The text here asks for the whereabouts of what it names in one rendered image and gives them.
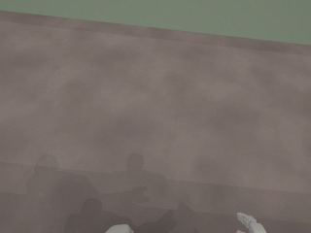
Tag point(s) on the right robot hand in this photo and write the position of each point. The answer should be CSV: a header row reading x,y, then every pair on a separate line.
x,y
250,223

